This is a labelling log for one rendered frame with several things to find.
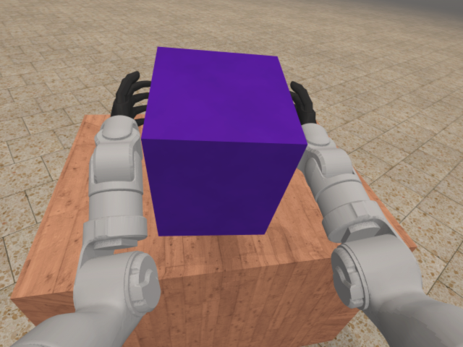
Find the carton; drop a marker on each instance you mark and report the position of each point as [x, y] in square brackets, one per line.
[221, 141]

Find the left robot hand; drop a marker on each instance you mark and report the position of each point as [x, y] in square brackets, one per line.
[125, 100]

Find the robot left upper arm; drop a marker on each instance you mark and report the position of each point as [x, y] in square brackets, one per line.
[112, 293]

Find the pedestal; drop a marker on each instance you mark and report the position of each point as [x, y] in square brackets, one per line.
[272, 290]

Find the left robot forearm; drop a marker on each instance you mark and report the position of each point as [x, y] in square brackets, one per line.
[115, 191]

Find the robot right upper arm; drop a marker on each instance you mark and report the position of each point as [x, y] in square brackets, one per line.
[379, 276]

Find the right robot forearm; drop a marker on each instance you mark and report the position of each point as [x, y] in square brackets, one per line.
[348, 213]

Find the right robot hand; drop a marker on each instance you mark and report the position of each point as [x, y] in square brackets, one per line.
[303, 104]

